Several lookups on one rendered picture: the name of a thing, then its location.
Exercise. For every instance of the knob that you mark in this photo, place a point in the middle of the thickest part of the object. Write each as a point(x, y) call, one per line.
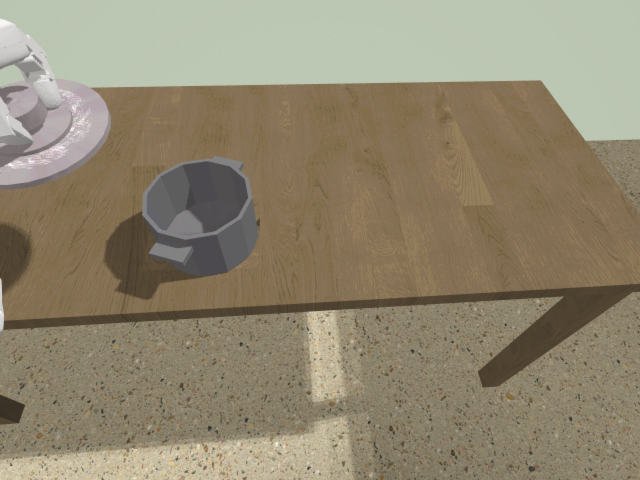
point(25, 105)

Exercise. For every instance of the robot left hand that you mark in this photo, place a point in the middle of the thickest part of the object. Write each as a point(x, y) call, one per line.
point(21, 50)

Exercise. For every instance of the lid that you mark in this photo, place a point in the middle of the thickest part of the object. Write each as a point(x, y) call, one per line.
point(67, 139)

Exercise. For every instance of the pot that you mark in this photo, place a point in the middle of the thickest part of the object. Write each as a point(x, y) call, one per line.
point(202, 216)

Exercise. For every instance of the table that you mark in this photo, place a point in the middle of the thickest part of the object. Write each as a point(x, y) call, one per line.
point(365, 195)

